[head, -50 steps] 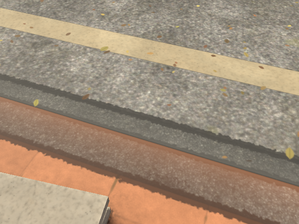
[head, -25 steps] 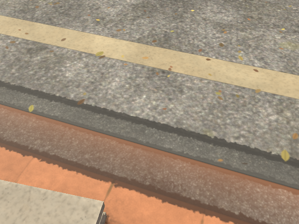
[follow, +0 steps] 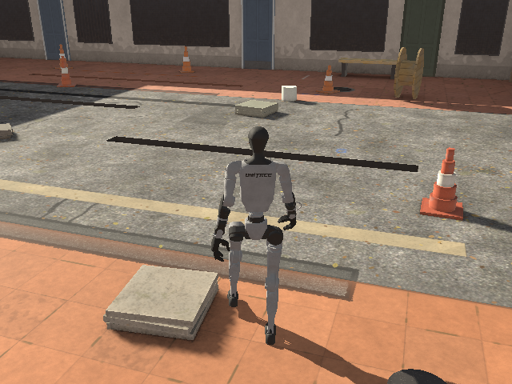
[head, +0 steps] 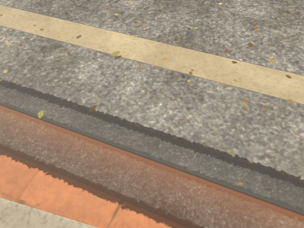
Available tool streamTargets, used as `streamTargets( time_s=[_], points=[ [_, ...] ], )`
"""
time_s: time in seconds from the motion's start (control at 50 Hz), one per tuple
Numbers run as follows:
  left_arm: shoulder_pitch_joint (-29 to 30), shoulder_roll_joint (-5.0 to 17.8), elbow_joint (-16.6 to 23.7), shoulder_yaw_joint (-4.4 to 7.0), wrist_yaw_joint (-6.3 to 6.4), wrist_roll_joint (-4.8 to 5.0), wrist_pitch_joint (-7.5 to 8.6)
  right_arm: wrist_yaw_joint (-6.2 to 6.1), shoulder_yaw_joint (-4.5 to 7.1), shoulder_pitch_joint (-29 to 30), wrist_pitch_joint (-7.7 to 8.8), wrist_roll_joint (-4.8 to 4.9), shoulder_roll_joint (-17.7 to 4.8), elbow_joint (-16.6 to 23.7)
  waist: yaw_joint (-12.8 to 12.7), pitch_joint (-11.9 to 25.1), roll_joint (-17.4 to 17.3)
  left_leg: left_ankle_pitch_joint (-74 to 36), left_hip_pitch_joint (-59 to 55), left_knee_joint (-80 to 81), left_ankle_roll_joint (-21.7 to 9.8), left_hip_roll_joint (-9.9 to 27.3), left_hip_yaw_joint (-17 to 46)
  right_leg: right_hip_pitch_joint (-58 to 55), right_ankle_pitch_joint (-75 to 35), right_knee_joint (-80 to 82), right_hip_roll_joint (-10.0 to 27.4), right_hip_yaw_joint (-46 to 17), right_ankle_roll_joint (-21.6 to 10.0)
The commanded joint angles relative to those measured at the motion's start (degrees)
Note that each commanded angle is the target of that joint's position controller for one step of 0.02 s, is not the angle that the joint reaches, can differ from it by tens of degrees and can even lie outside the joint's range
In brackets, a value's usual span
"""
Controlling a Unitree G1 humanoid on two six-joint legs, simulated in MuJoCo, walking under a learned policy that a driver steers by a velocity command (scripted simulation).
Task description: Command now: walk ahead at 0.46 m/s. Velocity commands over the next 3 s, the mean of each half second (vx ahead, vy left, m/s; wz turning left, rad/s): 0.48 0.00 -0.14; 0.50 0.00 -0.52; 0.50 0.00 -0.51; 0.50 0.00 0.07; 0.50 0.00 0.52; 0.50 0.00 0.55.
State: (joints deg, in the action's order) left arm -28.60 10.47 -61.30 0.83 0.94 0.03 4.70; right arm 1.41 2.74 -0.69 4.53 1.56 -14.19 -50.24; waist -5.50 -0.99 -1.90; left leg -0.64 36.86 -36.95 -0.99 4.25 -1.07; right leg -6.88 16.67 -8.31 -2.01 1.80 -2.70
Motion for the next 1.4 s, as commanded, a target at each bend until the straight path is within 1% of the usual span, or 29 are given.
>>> streamTargets(
  time_s=[0.02,0.08,0.12,0.14,0.16,0.18,0.22,0.28,0.38,0.48,0.58,0.64,0.68,0.7,0.72,0.74,0.76,0.78,0.82,0.9,1.0,1.1,1.16,1.18,1.2,1.22,1.24,1.28,1.4],
  points=[
    [-2.92,10.28,0.93,2.27,0.61,0.65,0.07,0.92,-0.28,10.44,1.12,0.29,-2.09,6.41,1.03,-8.59,6.72,-2.24,0.17,5.56,-1.07,-1.48,-0.90,5.13,-23.28,3.09,15.10,-5.56,-6.90],
    [-1.22,11.68,1.48,3.19,0.63,0.53,-0.62,1.33,0.80,7.20,1.48,0.14,-4.87,6.33,4.70,-4.18,7.95,2.24,-6.60,7.15,-3.82,-3.75,-1.71,-0.77,-42.16,-4.33,16.76,-4.32,-5.48],
    [0.66,11.64,2.19,3.27,0.55,-0.18,-1.67,0.65,3.24,-7.37,1.16,0.32,-9.07,2.29,12.15,5.63,9.58,3.64,-25.64,7.22,-6.59,-7.10,-3.80,1.16,-58.17,-21.85,14.21,-2.07,-3.27],
    [1.29,10.00,3.58,2.49,0.31,-0.82,-1.76,0.14,4.35,-18.31,0.79,-0.30,-12.11,-0.28,16.08,12.85,7.07,4.90,-44.38,4.92,-9.90,0.96,5.30,14.50,-44.73,-38.06,11.83,-1.52,-1.69],
    [-6.08,1.55,4.14,0.27,-0.45,-0.55,-0.73,0.15,5.15,-24.63,0.59,-1.21,-16.07,-2.10,12.04,22.39,-8.23,19.84,-63.13,11.14,-19.98,16.34,34.94,36.51,-3.49,-61.63,0.00,-2.00,2.27],
    [-3.88,4.57,3.40,0.88,-0.89,0.84,1.18,0.37,3.73,-23.05,0.57,-0.82,-11.38,-2.55,13.18,22.03,-8.04,25.83,-60.51,20.20,-19.81,17.49,46.20,42.95,14.64,-70.53,-0.80,-10.49,1.04],
    [5.75,9.56,6.93,2.42,-0.75,2.90,2.85,0.48,2.32,-11.55,1.12,-0.43,-6.95,-0.78,9.25,5.73,-1.77,19.41,-41.18,23.34,-14.60,13.61,28.88,46.34,5.75,-70.52,5.91,-8.00,-0.18],
    [4.14,6.54,6.36,3.23,0.37,1.96,0.59,0.79,1.39,-6.71,2.11,-1.84,-3.03,-1.19,3.97,1.39,-2.13,9.59,-25.05,27.98,-11.20,8.98,13.85,36.72,-0.85,-62.49,10.41,-7.97,0.22],
    [11.19,6.43,10.10,3.91,0.58,1.43,-1.23,-1.12,2.23,-12.06,2.64,-2.32,-6.47,-4.11,4.54,-2.83,-1.56,4.27,-24.01,31.51,-11.80,8.91,5.40,45.27,-9.76,-52.31,10.89,-9.50,1.76],
    [20.98,4.96,13.94,3.10,-1.34,1.17,-0.50,-2.42,2.23,-15.19,2.35,-1.93,-7.93,-3.94,7.55,-3.78,0.00,0.24,-28.41,32.07,-9.14,7.91,-2.77,45.56,-24.03,-34.92,9.14,-4.74,1.36],
    [28.90,4.84,19.41,2.45,-3.18,1.23,-0.89,-2.86,2.62,-21.02,0.52,-0.86,-8.87,-5.21,9.98,-6.06,0.78,-4.88,-41.03,27.90,-8.16,11.57,-5.96,50.19,-18.20,-28.20,7.92,-1.45,-0.61],
    [26.82,7.16,21.70,3.45,-4.37,1.35,-1.17,-3.20,3.40,-19.14,-0.91,-0.60,-11.19,-3.72,6.88,-2.47,-2.06,-29.35,-44.05,18.10,-6.14,12.47,-8.88,42.25,-9.04,-27.32,3.74,3.43,-3.50],
    [11.86,12.76,19.07,6.46,-4.11,1.71,-1.45,-3.44,3.25,-16.67,-1.55,-0.72,-11.67,-2.19,-1.59,6.45,-2.10,-38.73,-37.85,-2.61,-3.58,9.58,-11.43,20.29,-8.94,-24.58,-1.35,4.72,-7.04],
    [2.64,18.47,17.50,8.57,-2.72,1.69,-2.09,-3.37,2.42,-17.51,-0.98,-1.61,-9.98,-0.66,-4.61,12.69,5.42,-20.75,-23.38,-21.47,-1.01,6.55,-12.12,2.44,-6.72,-22.63,6.43,-9.09,-10.90],
    [3.89,23.06,18.05,8.85,-2.71,1.74,-1.45,-1.83,-0.61,-23.59,1.14,-2.80,-0.51,1.93,2.60,19.10,18.13,32.67,1.39,-40.90,2.04,-6.32,-4.34,-15.80,3.02,-15.09,20.74,-43.59,-22.51],
    [1.28,17.22,18.76,7.37,-2.62,0.88,-1.00,-1.01,0.67,-16.43,3.74,-0.13,-6.68,2.69,-1.94,22.06,11.29,33.20,7.94,-45.23,0.38,-5.55,6.63,-17.98,5.38,-8.14,21.56,-49.58,-21.54],
    [4.34,14.35,18.56,6.50,-2.56,0.36,-0.47,-0.72,1.21,-11.36,4.85,1.42,-8.73,4.29,-1.77,13.65,9.42,27.49,11.57,-43.57,-1.30,-2.56,6.58,-11.94,-1.02,-8.19,19.69,-40.07,-18.09],
    [9.09,12.84,19.78,5.98,-2.59,0.62,-0.15,-1.11,1.03,-10.32,5.20,0.61,-8.12,4.42,1.09,9.23,3.12,22.42,8.71,-38.37,-1.80,0.18,6.44,-2.63,-8.31,-8.32,17.06,-32.48,-16.04],
    [15.33,10.45,22.07,5.10,-2.46,-0.07,-0.14,-1.50,1.89,-11.60,3.98,-1.07,-8.44,3.82,5.49,5.24,2.10,18.68,0.35,-30.98,-0.84,2.93,6.43,10.88,-18.69,-6.31,13.22,-23.79,-14.36],
    [13.70,13.25,22.17,5.72,-1.28,0.72,0.10,-1.70,1.77,-9.09,1.64,-2.54,-6.31,6.05,6.57,2.22,2.81,12.27,-1.16,-19.05,3.26,1.97,4.27,19.16,-26.19,-3.64,10.67,-17.78,-14.67],
    [9.51,14.26,21.21,6.13,-0.22,1.18,-0.63,-1.15,0.76,2.01,2.03,-2.00,-4.32,9.59,2.51,0.67,6.12,-5.67,-6.21,2.91,3.79,-2.78,3.02,22.15,-16.99,-4.90,6.58,-14.99,-10.12],
    [7.11,13.87,20.11,6.15,0.25,1.50,-1.31,-0.38,1.56,4.91,3.09,-1.19,-7.64,11.81,2.45,0.75,7.82,-1.63,-7.85,9.71,2.00,-3.76,6.01,14.63,-13.06,-11.33,9.92,-22.73,-8.64],
    [9.11,12.63,21.23,5.73,0.51,1.05,-2.05,-0.49,2.95,-3.79,4.12,-1.40,-10.16,9.62,7.33,4.30,9.21,2.97,-20.03,12.97,-1.06,-4.32,4.35,13.87,-20.06,-20.17,7.95,-24.30,-6.42],
    [10.13,10.02,22.44,4.64,0.19,0.62,-1.88,-0.80,3.77,-11.80,4.39,-2.36,-12.53,8.64,11.23,11.45,6.55,3.89,-34.34,10.89,-4.33,2.07,9.49,19.53,-18.02,-32.73,4.62,-20.95,-4.34],
    [3.14,6.63,23.33,3.69,0.18,1.60,-1.44,-1.19,5.04,-19.89,3.72,-3.09,-16.99,7.52,10.34,20.56,-7.49,11.89,-57.25,11.95,-12.84,15.33,30.92,39.46,-0.14,-53.07,-3.62,-13.20,0.51],
    [0.47,9.30,23.76,3.50,0.23,2.12,-1.17,-0.67,4.53,-20.71,3.14,-1.55,-14.66,6.70,9.47,22.05,-16.03,23.62,-60.19,17.62,-14.98,20.50,46.71,50.01,17.78,-63.36,-2.07,-12.81,1.30],
    [4.54,14.17,23.36,4.69,0.14,2.40,-1.45,-0.88,3.33,-17.63,2.68,-1.06,-10.12,7.86,10.40,14.04,-8.81,29.88,-53.17,19.10,-12.53,18.69,40.17,53.50,13.31,-67.69,1.39,-13.41,1.70],
    [11.71,14.16,25.16,4.97,0.02,1.02,-2.00,-1.06,2.30,-12.01,1.67,-1.81,-7.45,8.34,9.03,3.71,-1.84,19.62,-37.14,21.83,-9.83,14.07,25.64,51.03,5.60,-64.65,5.55,-9.74,1.87],
    [13.45,8.25,26.88,3.69,-0.53,0.99,-2.67,-0.54,2.59,-12.59,2.82,-1.73,-8.68,4.99,6.18,0.43,-2.10,2.46,-28.44,28.44,-12.09,10.39,10.48,46.94,-2.41,-51.43,8.15,-8.49,2.13]
  ],
)
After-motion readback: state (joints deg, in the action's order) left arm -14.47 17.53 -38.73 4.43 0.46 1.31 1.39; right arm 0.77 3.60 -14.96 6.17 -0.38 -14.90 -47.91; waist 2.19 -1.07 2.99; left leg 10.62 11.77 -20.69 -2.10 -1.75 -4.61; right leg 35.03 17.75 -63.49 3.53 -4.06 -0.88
